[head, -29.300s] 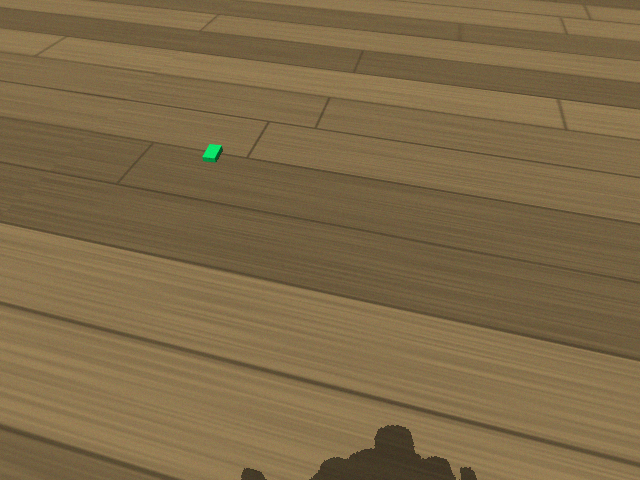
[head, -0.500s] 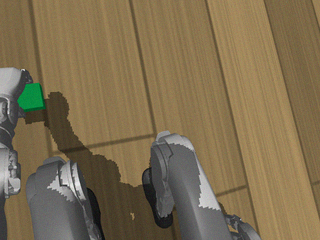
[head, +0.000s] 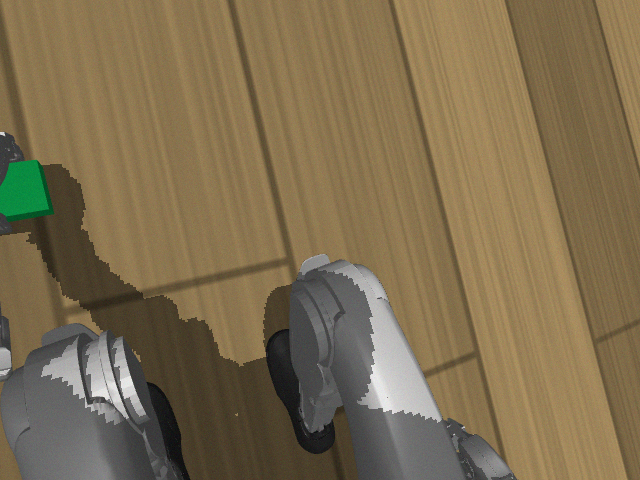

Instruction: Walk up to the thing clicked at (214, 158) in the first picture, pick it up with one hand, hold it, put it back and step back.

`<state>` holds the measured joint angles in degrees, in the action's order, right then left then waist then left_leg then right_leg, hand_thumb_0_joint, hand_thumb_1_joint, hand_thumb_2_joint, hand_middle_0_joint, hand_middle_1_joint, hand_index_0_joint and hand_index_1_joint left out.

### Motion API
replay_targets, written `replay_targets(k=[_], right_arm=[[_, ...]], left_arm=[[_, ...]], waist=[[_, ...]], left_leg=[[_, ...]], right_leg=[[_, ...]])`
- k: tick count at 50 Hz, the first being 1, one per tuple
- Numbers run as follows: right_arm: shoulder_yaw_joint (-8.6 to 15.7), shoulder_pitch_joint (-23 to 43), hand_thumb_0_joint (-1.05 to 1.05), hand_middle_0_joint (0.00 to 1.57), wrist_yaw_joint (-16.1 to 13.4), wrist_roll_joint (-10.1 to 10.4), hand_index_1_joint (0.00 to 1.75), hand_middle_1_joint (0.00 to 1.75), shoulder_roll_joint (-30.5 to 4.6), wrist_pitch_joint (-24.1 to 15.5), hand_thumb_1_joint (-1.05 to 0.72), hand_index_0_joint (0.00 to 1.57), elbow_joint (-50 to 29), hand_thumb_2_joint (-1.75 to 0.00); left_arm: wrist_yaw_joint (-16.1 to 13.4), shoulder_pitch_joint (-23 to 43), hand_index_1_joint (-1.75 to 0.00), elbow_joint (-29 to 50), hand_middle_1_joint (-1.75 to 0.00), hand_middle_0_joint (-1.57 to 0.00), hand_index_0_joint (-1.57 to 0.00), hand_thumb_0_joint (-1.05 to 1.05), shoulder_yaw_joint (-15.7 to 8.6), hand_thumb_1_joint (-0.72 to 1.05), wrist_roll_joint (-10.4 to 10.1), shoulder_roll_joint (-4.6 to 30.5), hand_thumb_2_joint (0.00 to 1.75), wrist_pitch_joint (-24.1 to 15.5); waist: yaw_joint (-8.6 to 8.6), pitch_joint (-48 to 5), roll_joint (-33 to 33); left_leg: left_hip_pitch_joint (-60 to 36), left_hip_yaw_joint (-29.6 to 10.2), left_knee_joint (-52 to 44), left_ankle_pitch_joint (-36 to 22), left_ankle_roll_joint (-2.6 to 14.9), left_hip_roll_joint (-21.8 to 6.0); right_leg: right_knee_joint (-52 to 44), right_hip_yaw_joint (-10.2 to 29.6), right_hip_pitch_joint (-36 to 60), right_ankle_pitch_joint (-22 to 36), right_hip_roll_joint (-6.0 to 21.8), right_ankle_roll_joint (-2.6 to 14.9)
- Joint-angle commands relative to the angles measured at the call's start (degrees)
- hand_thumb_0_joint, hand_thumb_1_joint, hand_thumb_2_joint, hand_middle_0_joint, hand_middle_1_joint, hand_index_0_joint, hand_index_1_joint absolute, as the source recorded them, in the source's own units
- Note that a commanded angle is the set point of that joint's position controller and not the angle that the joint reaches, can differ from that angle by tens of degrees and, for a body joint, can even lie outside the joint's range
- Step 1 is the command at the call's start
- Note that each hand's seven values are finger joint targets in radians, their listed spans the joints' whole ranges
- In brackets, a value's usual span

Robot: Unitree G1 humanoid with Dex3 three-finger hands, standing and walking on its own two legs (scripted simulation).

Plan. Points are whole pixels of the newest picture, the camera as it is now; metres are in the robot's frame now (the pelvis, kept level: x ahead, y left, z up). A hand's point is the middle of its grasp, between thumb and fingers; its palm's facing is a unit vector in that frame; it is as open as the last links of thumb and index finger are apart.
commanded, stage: rest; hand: left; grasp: from above
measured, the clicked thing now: out of the picture +0.48 +0.27 -0.25
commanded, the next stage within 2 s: open in 0.94 s
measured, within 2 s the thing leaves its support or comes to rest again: rests again in 0.54 s
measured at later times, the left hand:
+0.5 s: hand (1, 199) +0.47 +0.26 -0.25, palm faces -0.47 -0.09 -0.88, open 9.2 cm
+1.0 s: hand (5, 197) +0.48 +0.26 -0.26, palm faces -0.46 -0.11 -0.88, open 9.2 cm
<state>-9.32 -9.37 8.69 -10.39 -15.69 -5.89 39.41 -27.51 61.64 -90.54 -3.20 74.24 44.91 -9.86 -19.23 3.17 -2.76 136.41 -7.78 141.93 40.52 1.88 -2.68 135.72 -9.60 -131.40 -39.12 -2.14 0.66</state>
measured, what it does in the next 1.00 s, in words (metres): stands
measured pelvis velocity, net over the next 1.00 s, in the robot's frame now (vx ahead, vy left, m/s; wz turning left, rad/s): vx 0.00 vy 0.00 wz -0.08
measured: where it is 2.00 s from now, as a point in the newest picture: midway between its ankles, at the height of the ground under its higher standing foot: (240, 441)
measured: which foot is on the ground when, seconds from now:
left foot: down 0.00-1.00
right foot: down 0.00-1.00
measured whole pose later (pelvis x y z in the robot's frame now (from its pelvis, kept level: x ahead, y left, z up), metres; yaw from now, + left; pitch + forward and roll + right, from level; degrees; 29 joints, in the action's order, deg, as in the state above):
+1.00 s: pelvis +0.00 +0.00 -0.01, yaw -4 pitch +30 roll -14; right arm -17.3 -6.8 14.6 -13.1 -19.1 -13.4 36.3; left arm -35.0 64.8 -100.7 -4.6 73.9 54.7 -10.3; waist -23.7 9.8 -7.2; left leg 135.4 -12.4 145.7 42.0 1.9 -3.5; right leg 135.8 -13.2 -129.3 -38.2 -4.0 -0.3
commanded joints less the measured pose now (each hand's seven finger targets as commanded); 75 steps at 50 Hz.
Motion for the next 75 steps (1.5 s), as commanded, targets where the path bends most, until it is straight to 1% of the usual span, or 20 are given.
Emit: replay_targets(k=[1,2,8,14,16,18,19,25,31,35,39,44,48,51,56,57,60,64,69,75], right_arm=[[4.5,-13.9,0.00,0.20,-0.3,-0.1,0.30,0.30,-16.7,-0.7,-0.89,0.20,0.5,-0.89],[3.9,-13.5,0.00,0.20,-0.1,-0.4,0.30,0.30,-16.3,-0.9,-0.90,0.20,0.7,-0.89],[2.8,-13.4,0.00,0.20,0.6,-0.5,0.30,0.30,-17.3,-1.5,-0.89,0.20,0.5,-0.89],[1.5,-12.7,0.00,0.20,1.4,-1.0,0.30,0.30,-18.8,-3.0,-0.89,0.20,0.3,-0.89],[1.3,-12.2,0.00,0.20,1.5,-1.0,0.30,0.30,-18.9,-3.3,-0.89,0.20,-0.1,-0.89],[0.8,-11.8,0.00,0.20,2.1,-1.5,0.30,0.30,-19.2,-4.1,-0.90,0.20,-0.8,-0.89],[0.6,-12.0,0.00,0.20,2.0,-1.4,0.30,0.30,-18.9,-4.0,-0.89,0.20,0.2,-0.89],[0.0,-11.4,0.00,0.20,3.3,-2.1,0.30,0.30,-20.1,-5.4,-0.90,0.20,0.1,-0.89],[-1.0,-10.5,0.00,0.20,4.2,-2.2,0.30,0.30,-20.4,-6.1,-0.90,0.20,-0.4,-0.90],[-1.5,-10.2,0.00,0.20,4.9,-2.4,0.30,0.30,-20.9,-7.0,-0.90,0.20,0.2,-0.90],[-1.6,-9.8,0.00,0.20,5.0,-2.2,0.30,0.30,-22.0,-7.5,-0.90,0.20,-1.4,-0.90],[-2.3,-8.7,0.00,0.20,5.1,-2.1,0.30,0.30,-21.5,-7.5,-0.90,0.20,-1.7,-0.90],[-2.3,-10.2,0.00,0.20,5.1,-2.3,0.30,0.30,-22.7,-7.7,-0.90,0.20,-1.3,-0.90],[-2.9,-10.4,0.00,0.20,5.2,-2.7,0.30,0.30,-22.3,-7.5,-0.90,0.20,-1.6,-0.90],[-2.7,-9.4,0.00,0.20,4.8,-2.4,0.30,0.30,-22.7,-7.2,-0.89,0.20,-2.4,-0.90],[-2.8,-9.1,0.00,0.20,5.0,-2.7,0.30,0.30,-22.4,-7.3,-0.89,0.20,-2.2,-0.90],[-3.5,-9.3,0.00,0.20,4.7,-2.7,0.30,0.30,-22.7,-7.2,-0.89,0.20,-2.5,-0.90],[-3.4,-8.6,0.00,0.20,4.8,-2.8,0.30,0.30,-22.4,-7.5,-0.89,0.20,-2.3,-0.90],[-3.5,-9.2,0.00,0.20,4.8,-2.7,0.30,0.30,-23.0,-7.7,-0.89,0.20,-2.2,-0.90],[-3.9,-9.6,0.00,0.20,5.3,-3.0,0.30,0.30,-22.8,-7.9,-0.89,0.20,-2.3,-0.90]], left_arm=[[-4.0,20.1,-0.44,9.5,-0.45,-1.15,-1.16,0.00,-1.7,0.81,-1.0,14.5,0.59,0.1],[-3.9,18.9,-0.44,5.9,-0.46,-1.14,-1.16,0.00,-0.6,0.81,-1.1,12.4,0.57,0.6],[-5.0,19.1,-0.43,6.1,-0.46,-1.09,-1.11,0.00,-1.9,0.76,-1.8,15.7,0.54,0.5],[-5.4,20.4,-0.44,3.2,-0.47,-1.08,-1.11,0.00,-1.1,0.76,-1.8,16.8,0.54,-0.4],[-6.1,20.1,-0.45,3.8,-0.48,-1.10,-1.13,0.00,-1.5,0.79,-1.5,18.1,0.53,-0.8],[-6.5,21.3,-0.44,3.7,-0.47,-1.11,-1.14,0.00,-1.6,0.81,-0.9,18.3,0.52,-1.3],[-7.0,19.8,-0.44,4.0,-0.47,-1.12,-1.14,0.00,-1.2,0.80,-0.9,18.4,0.54,-1.2],[-8.4,20.1,-0.44,0.5,-0.48,-1.11,-1.15,0.00,-0.5,0.83,-0.9,17.8,0.50,-1.0],[-10.0,19.1,-0.42,0.2,-0.46,-1.13,-1.16,0.00,-1.0,0.83,-1.5,20.4,0.47,-0.5],[-9.6,20.5,-0.42,-2.0,-0.46,-1.12,-1.16,0.00,0.9,0.84,-1.8,18.1,0.45,-0.2],[-10.2,20.8,-0.38,-0.6,-0.42,-1.11,-1.15,0.00,-1.6,0.82,-2.0,21.9,0.42,-0.1],[-9.6,20.5,-0.39,-2.9,-0.43,-1.09,-1.13,0.00,0.6,0.80,-2.1,19.2,0.42,-0.3],[-9.7,19.2,-0.38,-2.9,-0.42,-1.09,-1.12,0.00,-2.9,0.79,-1.7,24.4,0.41,-0.6],[-9.7,17.8,-0.38,-6.1,-0.42,-1.08,-1.12,0.00,-2.1,0.79,-1.1,22.2,0.39,-0.4],[-9.5,19.0,-0.39,-3.4,-0.43,-0.75,-0.79,0.00,-2.3,0.46,-0.7,24.1,0.35,-1.0],[-9.3,18.1,-0.38,-5.4,-0.42,-0.71,-0.74,0.00,-1.0,0.38,-0.7,22.2,0.33,-0.7],[-10.0,19.5,-0.45,-3.1,-0.49,-0.61,-0.65,0.00,-2.6,0.18,-1.0,25.9,0.39,-1.4],[-10.0,19.3,-0.53,-5.1,-0.56,-0.54,-0.57,0.00,-0.2,0.09,-0.8,22.6,0.46,-1.5],[-9.8,19.5,-0.60,-3.5,-0.63,-0.46,-0.49,0.00,-1.8,0.01,-0.9,25.1,0.53,-1.6],[-9.3,19.3,-0.67,-3.3,-0.71,-0.39,-0.41,0.00,-0.9,-0.08,-0.9,23.9,0.61,-1.4]], waist=[[-1.13,-43.6,26.2],[-1.99,-41.6,24.1],[-1.78,-42.6,24.9],[-4.03,-37.8,24.1],[-3.31,-38.7,25.1],[-4.89,-37.1,25.4],[-3.38,-39.2,25.8],[-5.79,-34.9,26.2],[-4.61,-36.6,27.8],[-6.72,-33.8,26.6],[-6.17,-34.4,26.8],[-6.88,-33.2,26.8],[-6.93,-32.0,24.8],[-8.12,-29.4,24.6],[-7.31,-32.0,26.2],[-7.91,-30.1,25.4],[-7.26,-32.0,24.8],[-7.98,-29.5,25.2],[-7.68,-30.5,26.1],[-8.34,-29.7,25.7]], left_leg=[[-32.2,2.4,-13.1,-15.3,-0.59,0.7],[-31.3,2.2,-12.3,-14.8,-0.34,0.5],[-31.1,1.7,-12.1,-16.6,-0.38,0.3],[-29.2,0.9,-11.0,-14.1,-0.33,0.1],[-30.2,0.7,-11.4,-13.8,-0.51,0.0],[-30.2,0.5,-10.8,-13.6,-0.56,-0.1],[-30.8,0.6,-11.0,-14.7,-0.52,-0.1],[-30.4,-0.3,-10.2,-14.3,-0.80,-0.4],[-30.3,-0.4,-10.6,-15.4,-0.87,-0.8],[-30.4,-1.4,-9.8,-14.2,-0.83,-1.0],[-30.7,-2.0,-10.7,-14.2,-1.04,-1.1],[-29.7,-2.4,-10.9,-13.1,-1.05,-1.3],[-27.8,-1.8,-10.1,-12.7,-0.54,-1.2],[-27.7,-2.3,-10.3,-13.1,-0.71,-1.2],[-29.3,-2.5,-10.7,-13.3,-0.89,-1.3],[-28.8,-2.4,-10.0,-12.9,-0.76,-1.5],[-27.0,-1.7,-9.8,-12.3,-0.33,-1.4],[-26.7,-2.4,-9.9,-11.3,-0.68,-1.7],[-28.1,-3.0,-11.0,-10.7,-0.97,-1.6],[-28.3,-3.0,-10.3,-12.7,-0.92,-1.6]], right_leg=[[-12.6,-2.3,23.2,18.1,-2.5,1.35],[-12.3,-2.5,22.4,18.0,-2.7,1.19],[-12.3,-2.8,25.2,19.7,-3.1,1.08],[-12.1,-3.7,23.3,17.6,-3.2,1.23],[-12.1,-3.9,23.3,17.2,-3.4,1.29],[-11.5,-4.0,23.5,17.4,-3.4,1.12],[-11.9,-3.8,24.9,18.7,-3.8,1.03],[-11.1,-4.8,23.2,18.7,-3.6,0.85],[-11.5,-4.6,26.4,20.3,-4.4,0.84],[-10.8,-5.4,23.6,19.5,-4.2,0.65],[-11.1,-5.7,24.4,19.0,-4.0,0.65],[-11.2,-5.8,23.9,18.4,-4.5,0.88],[-12.3,-5.5,25.8,17.8,-4.6,0.40],[-11.7,-5.9,24.9,18.2,-4.3,0.41],[-11.8,-6.0,25.1,18.2,-4.5,0.59],[-11.7,-5.8,24.7,18.2,-4.7,0.51],[-13.0,-5.4,27.4,18.1,-5.0,0.25],[-12.1,-5.8,24.7,16.9,-5.1,0.55],[-12.2,-6.4,24.5,16.1,-4.8,0.61],[-11.9,-6.7,24.9,18.2,-4.8,0.31]])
